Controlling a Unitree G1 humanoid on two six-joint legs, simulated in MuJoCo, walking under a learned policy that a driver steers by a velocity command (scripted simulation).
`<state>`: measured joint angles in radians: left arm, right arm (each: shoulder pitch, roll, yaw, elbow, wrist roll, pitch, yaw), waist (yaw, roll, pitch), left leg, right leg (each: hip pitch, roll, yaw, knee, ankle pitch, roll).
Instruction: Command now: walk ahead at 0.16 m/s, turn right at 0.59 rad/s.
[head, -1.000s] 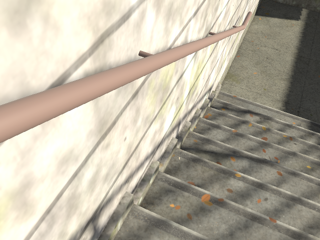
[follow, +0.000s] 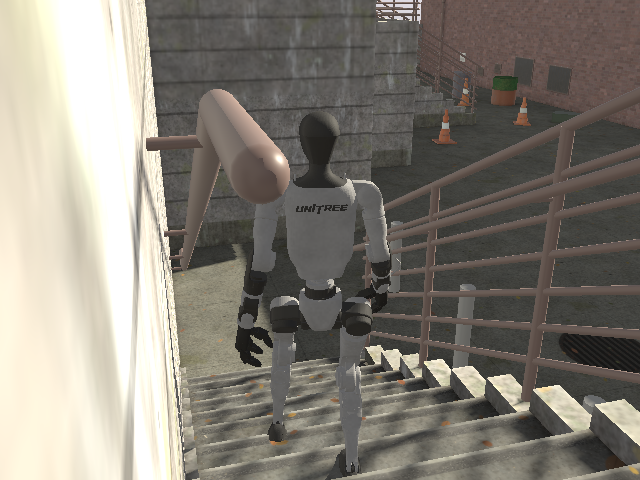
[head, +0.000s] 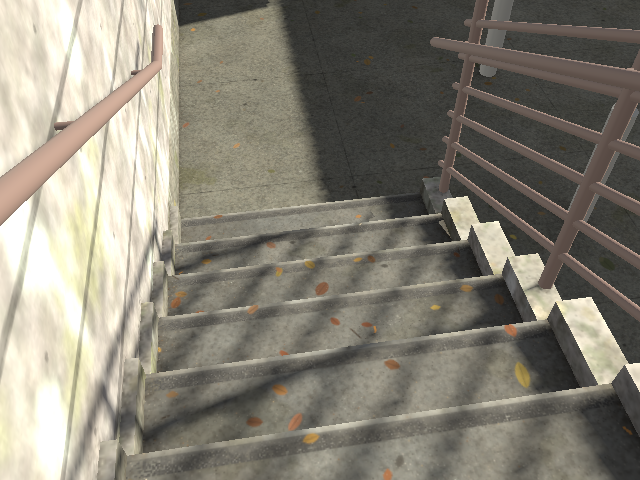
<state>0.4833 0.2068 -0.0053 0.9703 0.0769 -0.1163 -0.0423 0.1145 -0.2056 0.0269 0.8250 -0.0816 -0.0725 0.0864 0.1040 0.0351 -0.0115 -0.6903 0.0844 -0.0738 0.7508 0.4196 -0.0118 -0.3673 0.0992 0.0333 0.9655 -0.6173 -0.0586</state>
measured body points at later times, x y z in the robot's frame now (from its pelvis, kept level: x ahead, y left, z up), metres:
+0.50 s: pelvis +0.11 +0.06 -0.11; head +0.11 +0.06 +0.34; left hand +0.31 +0.21 -0.20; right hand +0.11 -0.19 -0.23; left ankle +0.18 +0.15 -0.84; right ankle +0.02 -0.06 -0.62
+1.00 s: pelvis +0.06 +0.06 -0.09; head +0.10 +0.07 +0.36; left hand +0.16 +0.32 -0.21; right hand +0.17 -0.21 -0.20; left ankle +0.19 +0.18 -0.78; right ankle +0.00 -0.06 -0.68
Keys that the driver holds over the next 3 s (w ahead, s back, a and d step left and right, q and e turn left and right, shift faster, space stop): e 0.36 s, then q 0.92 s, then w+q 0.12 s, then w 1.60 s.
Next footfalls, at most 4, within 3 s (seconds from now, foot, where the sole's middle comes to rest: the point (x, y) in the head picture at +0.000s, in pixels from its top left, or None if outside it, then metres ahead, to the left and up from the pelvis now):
0.10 left None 0.22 0.15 -0.88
0.52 right None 0.04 -0.07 -0.71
1.14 left None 0.20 0.22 -0.88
1.92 right None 0.34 0.03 -0.88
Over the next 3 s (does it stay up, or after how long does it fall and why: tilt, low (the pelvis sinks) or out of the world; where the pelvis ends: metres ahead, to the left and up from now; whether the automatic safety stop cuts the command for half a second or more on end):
stays up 0.92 0.05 -0.46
